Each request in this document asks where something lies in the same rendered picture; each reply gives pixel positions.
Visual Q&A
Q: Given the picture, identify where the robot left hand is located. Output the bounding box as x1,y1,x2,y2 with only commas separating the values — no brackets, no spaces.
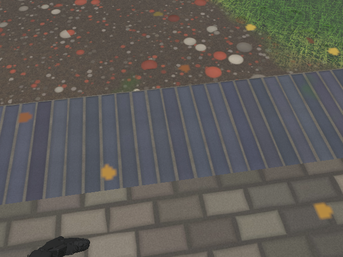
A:
27,236,90,257

